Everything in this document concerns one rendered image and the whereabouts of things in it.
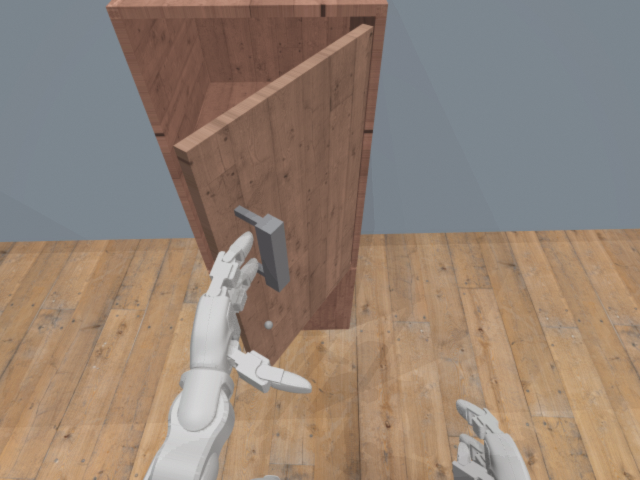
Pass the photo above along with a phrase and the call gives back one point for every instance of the handle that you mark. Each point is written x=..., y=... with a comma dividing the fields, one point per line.
x=272, y=246

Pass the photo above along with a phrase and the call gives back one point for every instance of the cupboard door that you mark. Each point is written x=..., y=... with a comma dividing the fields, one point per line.
x=291, y=150

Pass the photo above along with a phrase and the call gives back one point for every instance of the robot left forearm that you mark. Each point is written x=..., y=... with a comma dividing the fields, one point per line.
x=200, y=420

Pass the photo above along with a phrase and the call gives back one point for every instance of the robot right hand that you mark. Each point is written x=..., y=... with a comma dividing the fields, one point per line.
x=499, y=457

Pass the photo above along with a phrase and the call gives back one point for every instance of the robot left hand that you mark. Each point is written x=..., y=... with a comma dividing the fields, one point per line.
x=216, y=322

